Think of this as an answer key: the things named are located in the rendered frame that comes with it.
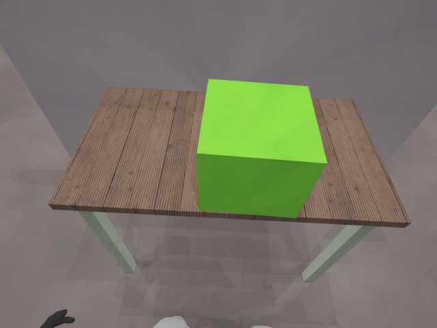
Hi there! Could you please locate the carton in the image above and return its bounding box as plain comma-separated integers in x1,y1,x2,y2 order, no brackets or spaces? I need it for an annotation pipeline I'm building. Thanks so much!
197,79,327,218

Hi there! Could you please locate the robot left hand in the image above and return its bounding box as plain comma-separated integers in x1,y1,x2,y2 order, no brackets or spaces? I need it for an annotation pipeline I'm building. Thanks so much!
40,309,75,328

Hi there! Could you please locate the table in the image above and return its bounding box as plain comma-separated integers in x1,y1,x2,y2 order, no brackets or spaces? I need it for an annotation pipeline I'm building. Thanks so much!
48,87,411,283

